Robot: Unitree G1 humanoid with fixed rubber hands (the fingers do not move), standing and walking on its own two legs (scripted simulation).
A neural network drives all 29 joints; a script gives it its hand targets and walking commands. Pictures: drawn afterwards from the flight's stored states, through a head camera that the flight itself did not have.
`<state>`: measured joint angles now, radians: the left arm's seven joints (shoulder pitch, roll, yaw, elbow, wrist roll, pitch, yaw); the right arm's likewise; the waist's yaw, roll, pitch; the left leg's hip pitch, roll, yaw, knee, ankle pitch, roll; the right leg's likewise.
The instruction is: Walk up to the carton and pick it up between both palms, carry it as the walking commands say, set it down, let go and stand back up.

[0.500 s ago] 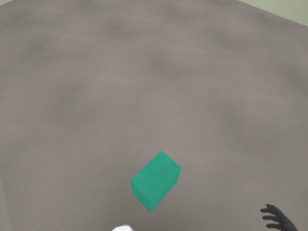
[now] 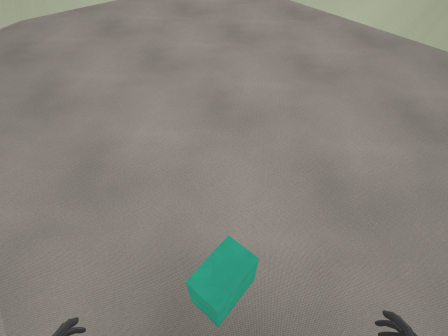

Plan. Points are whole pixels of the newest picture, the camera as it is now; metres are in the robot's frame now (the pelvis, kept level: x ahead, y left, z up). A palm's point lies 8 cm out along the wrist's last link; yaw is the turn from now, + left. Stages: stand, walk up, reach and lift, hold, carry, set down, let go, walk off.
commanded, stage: walk up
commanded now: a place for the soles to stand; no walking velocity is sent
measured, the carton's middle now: (223, 280) +0.45 +0.00 -0.66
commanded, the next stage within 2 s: none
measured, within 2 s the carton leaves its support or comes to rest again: neither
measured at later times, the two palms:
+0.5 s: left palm out of the picture +0.04 +0.20 -0.11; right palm out of the picture +0.20 -0.49 -0.07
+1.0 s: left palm out of the picture +0.03 +0.04 -0.13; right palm (430, 203) +0.43 -0.53 -0.10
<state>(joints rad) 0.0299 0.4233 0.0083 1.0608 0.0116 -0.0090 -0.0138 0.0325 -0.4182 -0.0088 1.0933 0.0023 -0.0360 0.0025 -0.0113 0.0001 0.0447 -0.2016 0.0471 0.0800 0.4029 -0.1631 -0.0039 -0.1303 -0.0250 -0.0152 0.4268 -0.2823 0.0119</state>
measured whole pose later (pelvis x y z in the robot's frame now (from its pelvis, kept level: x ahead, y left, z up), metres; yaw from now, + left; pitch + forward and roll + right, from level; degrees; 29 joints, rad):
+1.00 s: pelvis +0.14 -0.30 -0.05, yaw +33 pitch -2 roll +1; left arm 0.24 0.47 0.09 0.71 0.03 0.01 -0.03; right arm 0.26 -0.53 -0.08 0.75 -0.02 -0.05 -0.04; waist 0.05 -0.04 0.09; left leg -0.56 -0.01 -0.03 1.13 -0.57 0.03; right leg -0.48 -0.10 -0.07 0.93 -0.42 0.00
